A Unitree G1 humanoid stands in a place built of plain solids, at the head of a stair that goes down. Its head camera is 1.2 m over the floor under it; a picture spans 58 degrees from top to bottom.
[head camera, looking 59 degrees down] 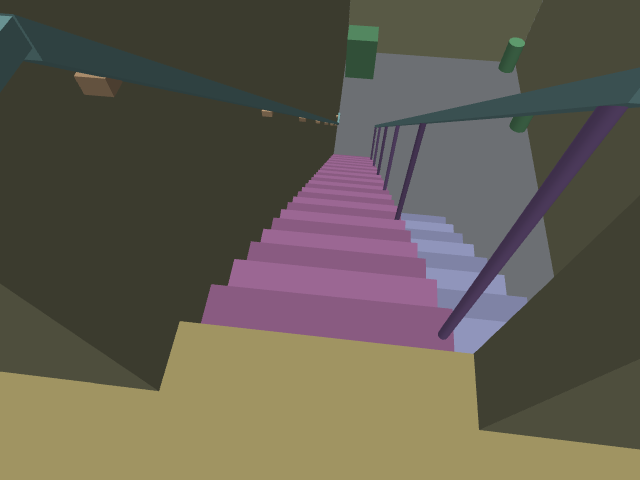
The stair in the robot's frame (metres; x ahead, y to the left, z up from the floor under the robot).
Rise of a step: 0.21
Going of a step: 0.21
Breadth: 0.84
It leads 7 degrees to the right of straight ahead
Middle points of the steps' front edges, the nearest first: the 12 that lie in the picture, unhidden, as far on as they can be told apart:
0.40 -0.01 0.00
0.61 -0.03 -0.19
0.82 -0.06 -0.40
1.03 -0.08 -0.60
1.23 -0.11 -0.81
1.44 -0.13 -1.01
1.65 -0.15 -1.22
1.86 -0.18 -1.43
2.07 -0.20 -1.63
2.28 -0.23 -1.84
2.48 -0.25 -2.04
2.70 -0.27 -2.25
